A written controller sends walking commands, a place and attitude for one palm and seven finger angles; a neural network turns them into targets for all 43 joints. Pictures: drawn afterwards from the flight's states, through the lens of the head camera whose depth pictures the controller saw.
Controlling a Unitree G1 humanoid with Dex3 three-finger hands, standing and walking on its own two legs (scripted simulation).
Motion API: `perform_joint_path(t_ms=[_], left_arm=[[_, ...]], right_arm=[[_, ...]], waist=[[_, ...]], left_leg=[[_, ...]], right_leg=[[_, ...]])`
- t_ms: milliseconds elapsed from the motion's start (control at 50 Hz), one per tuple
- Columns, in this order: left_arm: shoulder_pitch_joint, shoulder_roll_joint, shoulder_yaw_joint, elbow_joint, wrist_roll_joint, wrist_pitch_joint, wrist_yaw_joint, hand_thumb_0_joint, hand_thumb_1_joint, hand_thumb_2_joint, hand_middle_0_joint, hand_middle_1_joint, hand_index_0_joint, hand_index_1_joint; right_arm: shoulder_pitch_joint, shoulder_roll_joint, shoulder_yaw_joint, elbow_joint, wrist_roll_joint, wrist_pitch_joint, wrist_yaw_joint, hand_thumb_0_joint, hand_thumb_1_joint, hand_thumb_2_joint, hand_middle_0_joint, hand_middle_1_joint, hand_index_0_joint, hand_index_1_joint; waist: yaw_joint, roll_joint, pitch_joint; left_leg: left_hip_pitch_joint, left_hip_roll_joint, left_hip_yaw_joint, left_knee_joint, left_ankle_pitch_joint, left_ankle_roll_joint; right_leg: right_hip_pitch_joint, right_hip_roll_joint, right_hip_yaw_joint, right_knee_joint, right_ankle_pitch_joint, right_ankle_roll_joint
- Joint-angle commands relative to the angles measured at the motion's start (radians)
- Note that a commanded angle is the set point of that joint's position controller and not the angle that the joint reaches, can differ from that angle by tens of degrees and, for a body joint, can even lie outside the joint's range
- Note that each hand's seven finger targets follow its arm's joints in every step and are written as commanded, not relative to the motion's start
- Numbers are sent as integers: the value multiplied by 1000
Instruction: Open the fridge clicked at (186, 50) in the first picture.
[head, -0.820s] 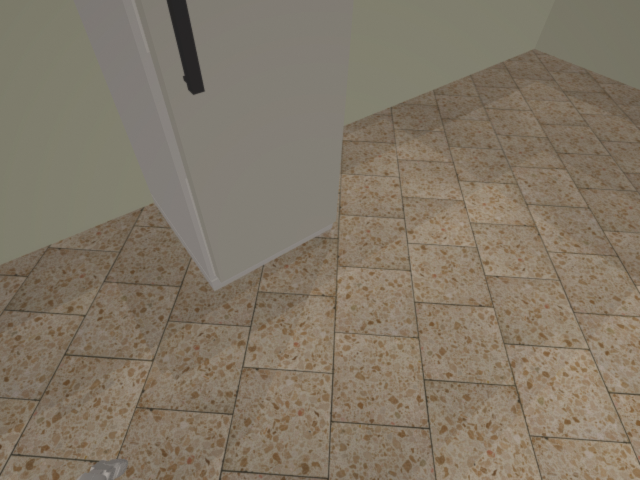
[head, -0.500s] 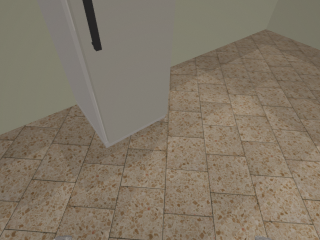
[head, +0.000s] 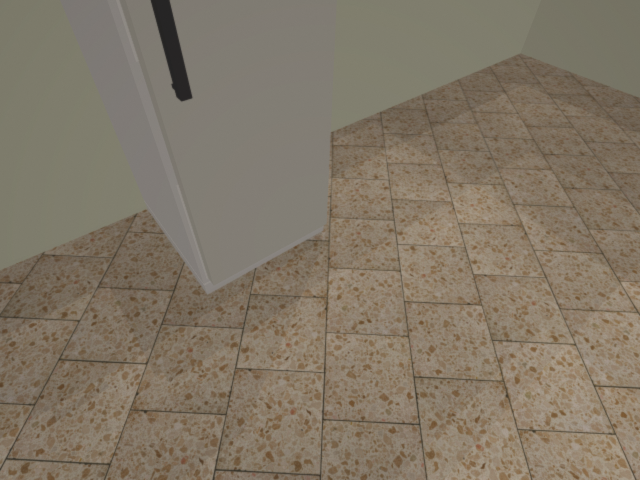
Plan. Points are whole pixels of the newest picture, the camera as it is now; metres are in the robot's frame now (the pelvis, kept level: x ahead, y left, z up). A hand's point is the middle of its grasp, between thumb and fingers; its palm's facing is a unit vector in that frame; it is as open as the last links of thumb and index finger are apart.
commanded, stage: stand and wait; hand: left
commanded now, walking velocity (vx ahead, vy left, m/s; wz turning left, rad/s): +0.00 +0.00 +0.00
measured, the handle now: (166, 38) +0.87 +0.37 +0.17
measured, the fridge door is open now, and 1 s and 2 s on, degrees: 0 0 0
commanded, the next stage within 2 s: look at it before walking up in 0.08 s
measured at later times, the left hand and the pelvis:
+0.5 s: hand out of the picture +0.08 +0.25 -0.16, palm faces -0.03 -0.95 -0.32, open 7.4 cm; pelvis +0.00 +0.00 +0.00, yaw +0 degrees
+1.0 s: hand out of the picture +0.08 +0.24 -0.16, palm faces -0.05 -0.95 -0.32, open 7.4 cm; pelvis +0.00 +0.00 +0.00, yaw -3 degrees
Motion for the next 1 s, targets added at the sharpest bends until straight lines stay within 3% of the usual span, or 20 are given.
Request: perform_joint_path(t_ms=[0, 100, 460, 600, 820, 840, 900, 980], left_arm=[[-50, 206, 41, -65, 4, -27, 16, 0, 900, 900, -200, -300, -200, -300], [-51, 204, 42, -64, 5, -27, 15, 0, 900, 900, -200, -300, -200, -300], [-38, 204, 41, -52, 5, -33, 17, 0, 900, 900, -200, -300, -200, -300], [-43, 205, 42, -50, 5, -31, 17, 0, 900, 900, -200, -300, -200, -300], [-47, 210, 43, -55, 5, -31, 15, 0, 900, 900, -200, -300, -200, -300], [-44, 203, 45, -61, 5, -26, 14, 0, 900, 900, -200, -300, -200, -300], [18, 101, 33, -65, 4, 6, 21, 0, 900, 900, -200, -300, -200, -300], [36, 95, 50, -114, 10, 30, 13, 0, 900, 900, -200, -300, -200, -300]], right_arm=[[-62, -201, -38, -66, 4, -31, -10, 0, -900, -900, 200, 300, 200, 300], [-58, -200, -39, -60, 3, -31, -9, 0, -900, -900, 200, 300, 200, 300], [-64, -204, -40, -57, 6, -36, -12, 0, -900, -900, 200, 300, 200, 300], [-72, -204, -37, -56, 6, -36, -13, 0, -900, -900, 200, 300, 200, 300], [-75, -212, -39, -59, 5, -37, -14, 0, -900, -900, 200, 300, 200, 300], [-71, -205, -41, -63, 3, -36, -17, 0, -900, -900, 200, 300, 200, 300], [-1, -91, -28, -66, 2, -14, -24, 0, -900, -900, 200, 300, 200, 300], [18, -117, -55, -115, 0, 5, -32, 0, -900, -900, 200, 300, 200, 300]], waist=[[3, -2, -32], [3, -1, -27], [2, 3, -74], [4, 11, -52], [1, 12, -73], [1, 17, -69], [-4, 1, -72], [-7, 44, -43]], left_leg=[[-23, 105, -94, -87, 64, 35], [-25, 104, -96, -91, 52, 33], [23, 114, -87, -79, 155, 33], [15, 114, -88, -93, 153, 32], [46, 118, -79, -90, 171, 31], [55, 122, -65, -72, 185, 29], [59, 131, -15, -10, 220, 11], [40, 184, -25, 1, 162, 36]], right_leg=[[-16, -113, 107, -94, 49, -33], [-25, -112, 109, -103, 22, -31], [7, -115, 98, -82, 169, -31], [9, -114, 97, -90, 166, -29], [12, -113, 105, -92, 193, -31], [-4, -110, 109, -76, 226, -33], [-47, -101, 118, -3, 308, -20], [-155, -50, 105, 116, 243, -12]])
